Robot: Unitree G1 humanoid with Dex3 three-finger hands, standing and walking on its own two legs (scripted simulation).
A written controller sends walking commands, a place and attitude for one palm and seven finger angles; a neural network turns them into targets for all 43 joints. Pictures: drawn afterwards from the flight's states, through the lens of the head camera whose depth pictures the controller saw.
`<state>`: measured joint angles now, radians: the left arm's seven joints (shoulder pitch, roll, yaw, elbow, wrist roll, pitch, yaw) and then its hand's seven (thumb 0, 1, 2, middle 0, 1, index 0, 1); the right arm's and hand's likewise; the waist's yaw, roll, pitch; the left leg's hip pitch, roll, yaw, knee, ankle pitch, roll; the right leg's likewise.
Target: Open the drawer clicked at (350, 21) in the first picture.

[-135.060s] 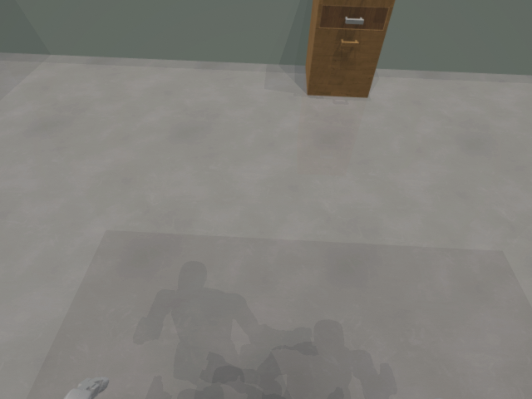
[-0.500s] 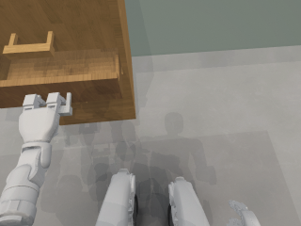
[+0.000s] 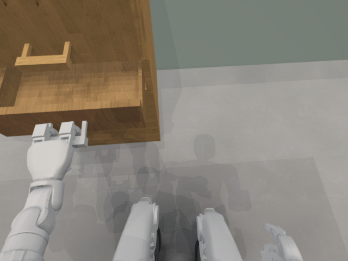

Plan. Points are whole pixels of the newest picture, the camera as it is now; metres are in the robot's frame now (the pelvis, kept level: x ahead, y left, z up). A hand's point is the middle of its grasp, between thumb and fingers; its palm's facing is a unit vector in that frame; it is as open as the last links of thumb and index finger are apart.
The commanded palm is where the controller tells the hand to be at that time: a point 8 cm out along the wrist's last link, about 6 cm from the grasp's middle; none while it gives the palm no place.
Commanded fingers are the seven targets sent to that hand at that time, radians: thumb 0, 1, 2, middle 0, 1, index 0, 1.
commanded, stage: pull the drawer open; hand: left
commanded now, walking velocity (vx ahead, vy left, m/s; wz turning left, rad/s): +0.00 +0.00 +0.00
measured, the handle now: (66, 134) +0.39 +0.31 -0.06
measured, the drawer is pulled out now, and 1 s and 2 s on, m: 0.13 0.19 0.23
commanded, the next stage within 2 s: none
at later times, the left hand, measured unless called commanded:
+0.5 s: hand (62, 172) +0.30 +0.29 -0.06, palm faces +0.00 -0.03 -1.00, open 7.4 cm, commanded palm +0.26 +0.28 -0.03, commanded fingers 0.00 0.90 0.90 -0.40 -1.35 -0.40 -1.35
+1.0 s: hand (61, 183) +0.27 +0.29 -0.06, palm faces -0.02 -0.03 -1.00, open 7.4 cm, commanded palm +0.23 +0.28 -0.03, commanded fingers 0.00 0.90 0.90 -0.40 -1.35 -0.40 -1.35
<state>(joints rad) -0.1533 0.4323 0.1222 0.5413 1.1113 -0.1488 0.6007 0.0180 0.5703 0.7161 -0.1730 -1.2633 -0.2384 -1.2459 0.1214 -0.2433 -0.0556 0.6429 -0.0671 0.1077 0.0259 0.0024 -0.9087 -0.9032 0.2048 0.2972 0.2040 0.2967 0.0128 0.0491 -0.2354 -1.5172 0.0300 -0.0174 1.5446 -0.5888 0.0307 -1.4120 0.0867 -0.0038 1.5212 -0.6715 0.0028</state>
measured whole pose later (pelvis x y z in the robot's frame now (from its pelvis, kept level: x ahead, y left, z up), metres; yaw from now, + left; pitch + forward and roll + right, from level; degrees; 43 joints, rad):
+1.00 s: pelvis +0.00 +0.00 +0.00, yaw +0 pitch +32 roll -3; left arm 0.06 0.39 0.10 0.38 1.11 -0.14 0.64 0.02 0.59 0.73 -0.17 -1.23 -0.23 -1.25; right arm 0.08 -0.23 -0.05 0.62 -0.07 0.10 0.02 0.00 -0.91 -0.90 0.20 0.30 0.20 0.30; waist 0.04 0.05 -0.24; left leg -1.50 0.03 -0.02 1.55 -0.60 0.03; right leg -1.40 0.08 0.00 1.53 -0.68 0.00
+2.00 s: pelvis +0.00 -0.01 +0.00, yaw +1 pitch +31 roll -3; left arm 0.21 0.37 0.10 0.28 1.11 -0.17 0.67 0.02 0.60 0.75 -0.16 -1.21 -0.22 -1.23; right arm 0.04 -0.22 -0.05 0.61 -0.08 0.10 0.01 0.00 -0.91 -0.90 0.20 0.30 0.20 0.30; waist 0.06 0.04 -0.25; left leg -1.51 0.02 -0.02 1.56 -0.60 0.02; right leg -1.41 0.08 0.00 1.55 -0.69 -0.01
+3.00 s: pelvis +0.00 -0.01 -0.01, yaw +1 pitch +31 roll -2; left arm 0.32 0.36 0.09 0.23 1.12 -0.21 0.68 0.03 0.63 0.77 -0.16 -1.18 -0.22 -1.22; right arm 0.01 -0.21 -0.05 0.61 -0.09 0.10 0.00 0.01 -0.91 -0.90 0.20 0.30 0.20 0.30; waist 0.08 0.05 -0.25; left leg -1.52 0.01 -0.02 1.57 -0.59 0.01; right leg -1.42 0.08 -0.01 1.58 -0.70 -0.02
